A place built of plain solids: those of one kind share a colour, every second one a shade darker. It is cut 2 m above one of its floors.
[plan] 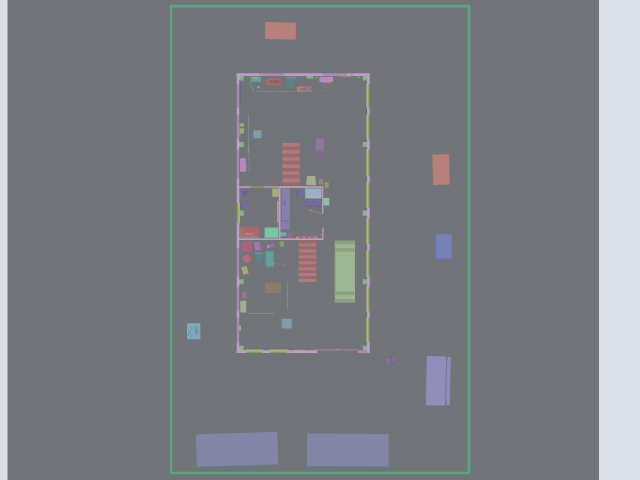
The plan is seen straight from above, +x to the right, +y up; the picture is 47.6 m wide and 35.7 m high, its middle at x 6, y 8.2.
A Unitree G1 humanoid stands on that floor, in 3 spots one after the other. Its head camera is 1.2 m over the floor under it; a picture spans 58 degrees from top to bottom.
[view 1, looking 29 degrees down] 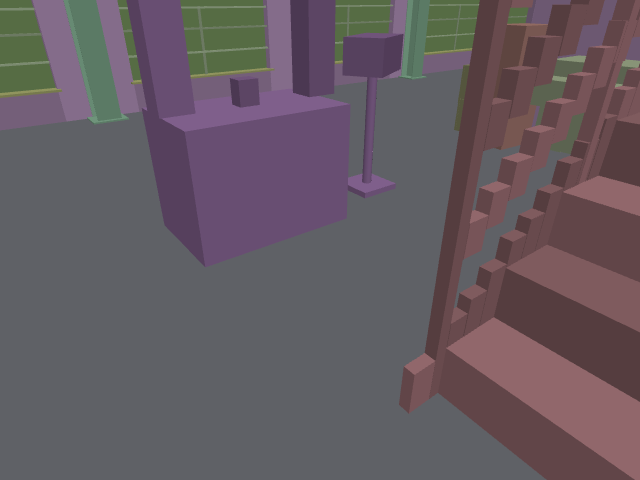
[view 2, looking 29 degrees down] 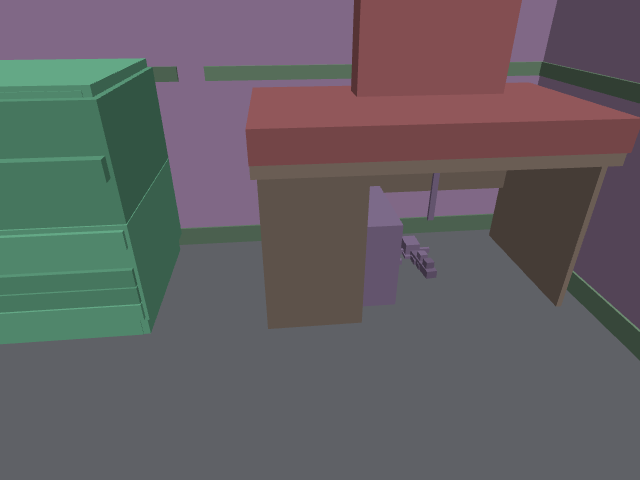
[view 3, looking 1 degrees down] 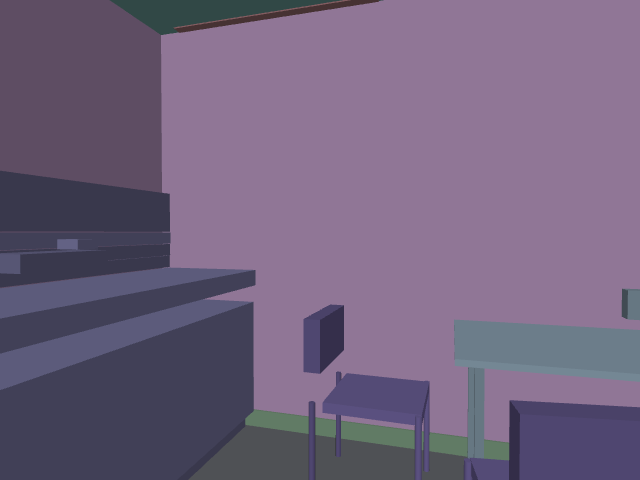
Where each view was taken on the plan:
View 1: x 3.85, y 16.38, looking -37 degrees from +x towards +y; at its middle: ground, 2.48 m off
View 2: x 1.35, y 10.50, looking -96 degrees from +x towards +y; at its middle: desk_works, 1.63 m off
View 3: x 4.90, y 9.65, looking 107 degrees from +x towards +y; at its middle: wall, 2.55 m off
